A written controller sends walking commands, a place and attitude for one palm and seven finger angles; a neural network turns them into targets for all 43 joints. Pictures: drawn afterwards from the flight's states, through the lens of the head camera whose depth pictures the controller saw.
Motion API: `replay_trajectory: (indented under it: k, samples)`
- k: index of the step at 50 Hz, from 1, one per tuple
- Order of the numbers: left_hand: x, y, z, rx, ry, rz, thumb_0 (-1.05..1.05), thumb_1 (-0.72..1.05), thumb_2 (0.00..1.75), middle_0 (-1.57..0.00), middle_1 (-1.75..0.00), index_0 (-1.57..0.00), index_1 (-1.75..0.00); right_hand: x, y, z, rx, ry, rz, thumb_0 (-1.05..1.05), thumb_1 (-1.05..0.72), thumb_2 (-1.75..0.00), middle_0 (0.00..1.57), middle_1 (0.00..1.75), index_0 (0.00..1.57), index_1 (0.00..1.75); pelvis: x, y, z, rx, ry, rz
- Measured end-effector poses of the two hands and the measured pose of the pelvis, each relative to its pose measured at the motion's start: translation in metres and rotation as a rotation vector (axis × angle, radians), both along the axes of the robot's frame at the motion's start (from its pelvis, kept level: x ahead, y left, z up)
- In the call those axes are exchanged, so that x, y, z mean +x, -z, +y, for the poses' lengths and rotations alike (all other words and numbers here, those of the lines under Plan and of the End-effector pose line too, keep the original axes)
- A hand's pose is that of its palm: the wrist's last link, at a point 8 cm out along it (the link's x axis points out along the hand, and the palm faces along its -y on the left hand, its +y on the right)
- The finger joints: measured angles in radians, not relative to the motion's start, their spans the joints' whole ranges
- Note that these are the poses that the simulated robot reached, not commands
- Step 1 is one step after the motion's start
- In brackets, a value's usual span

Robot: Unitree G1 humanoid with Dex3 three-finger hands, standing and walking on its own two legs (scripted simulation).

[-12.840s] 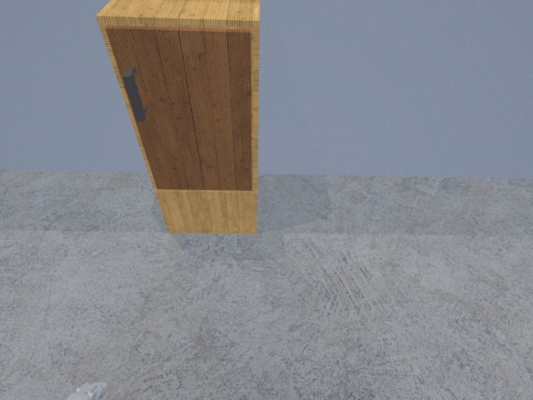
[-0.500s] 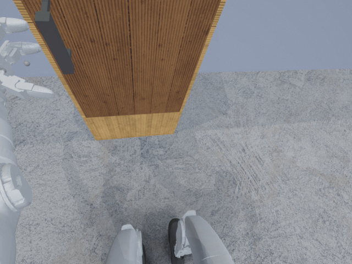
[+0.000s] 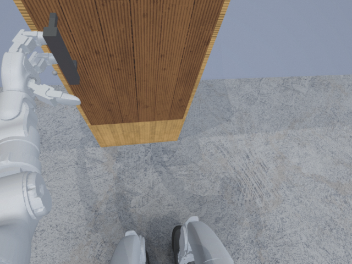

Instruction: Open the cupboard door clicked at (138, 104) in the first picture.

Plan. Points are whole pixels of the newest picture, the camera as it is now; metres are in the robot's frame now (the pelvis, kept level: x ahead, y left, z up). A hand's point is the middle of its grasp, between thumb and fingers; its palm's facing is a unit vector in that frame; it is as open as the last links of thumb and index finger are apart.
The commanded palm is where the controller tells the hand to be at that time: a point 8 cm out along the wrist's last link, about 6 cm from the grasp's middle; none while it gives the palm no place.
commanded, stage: slide the fingers in behind the handle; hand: left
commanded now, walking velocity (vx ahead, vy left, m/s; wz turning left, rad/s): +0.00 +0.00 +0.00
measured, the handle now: (64, 52) +0.56 +0.20 +0.06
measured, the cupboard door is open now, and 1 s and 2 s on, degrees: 0 0 1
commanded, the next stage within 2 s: close the thumb around the handle in 0.90 s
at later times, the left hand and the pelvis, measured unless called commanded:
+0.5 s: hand (75, 74) +0.51 +0.18 +0.05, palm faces +0.03 -1.00 -0.01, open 14.0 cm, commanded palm +0.49 +0.22 +0.05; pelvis +0.00 -0.01 +0.00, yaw +0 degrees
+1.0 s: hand (77, 72) +0.51 +0.17 +0.05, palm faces +0.05 -1.00 -0.01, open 14.0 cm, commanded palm +0.49 +0.22 +0.05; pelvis -0.01 -0.01 +0.00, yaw +0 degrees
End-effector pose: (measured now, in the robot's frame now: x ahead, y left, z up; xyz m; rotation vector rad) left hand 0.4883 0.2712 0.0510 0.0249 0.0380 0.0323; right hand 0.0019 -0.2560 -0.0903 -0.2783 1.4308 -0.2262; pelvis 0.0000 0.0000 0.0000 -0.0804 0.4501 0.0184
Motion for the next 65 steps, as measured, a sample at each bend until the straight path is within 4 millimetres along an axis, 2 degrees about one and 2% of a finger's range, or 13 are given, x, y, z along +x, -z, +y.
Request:
replay_trajectory:
  k: [10,19,29,53,58,65]
  samples:
    - [0.0,0.005,-0.021,-0.021,0.001,0.014,-0.01,-0.5,0.3,-0.3,-1.2,-0.3,-1.21,0.004,0.001,-0.002,0.008,0.005,-0.021,0.0,-0.91,-0.9,0.21,0.3,0.2,0.3,0.0,-0.001,-0.002,0.008,0.006,-0.01]
    - [0.001,0.0,-0.03,-0.004,-0.005,-0.027,-0.02,-0.5,0.3,-0.3,-1.2,-0.3,-1.2,-0.004,0.004,-0.005,0.017,0.011,-0.003,0.0,-0.91,-0.9,0.21,0.3,0.2,0.3,-0.002,0.001,-0.005,0.015,0.008,-0.009]
    - [0.002,0.005,-0.044,-0.009,-0.005,-0.001,-0.02,-0.5,0.3,-0.3,-1.2,-0.3,-1.2,-0.009,0.005,-0.008,0.015,0.012,-0.006,0.0,-0.91,-0.9,0.21,0.3,0.2,0.3,-0.004,0.001,-0.009,0.021,0.007,-0.009]
    - [0.002,0.001,-0.043,-0.002,-0.015,-0.011,-0.02,-0.49,0.3,-0.3,-1.2,-0.3,-1.21,-0.008,0.006,-0.015,0.009,0.008,-0.02,0.0,-0.91,-0.9,0.21,0.3,0.2,0.3,-0.006,0.002,-0.012,0.026,0.011,-0.007]
    - [-0.001,0.0,-0.043,0.003,-0.008,-0.018,-0.01,-0.4,0.34,-0.31,-1.21,-0.31,-1.22,-0.008,0.006,-0.014,0.015,0.007,-0.019,0.0,-0.91,-0.9,0.21,0.3,0.2,0.3,-0.006,0.001,-0.012,0.026,0.011,-0.01]
    - [-0.002,0.003,-0.041,-0.002,-0.016,0.004,-0.01,-0.11,0.47,-0.33,-1.24,-0.33,-1.25,-0.006,0.006,-0.012,0.015,0.0,-0.021,0.0,-0.91,-0.9,0.21,0.3,0.2,0.3,-0.006,0.001,-0.011,0.025,0.007,-0.012]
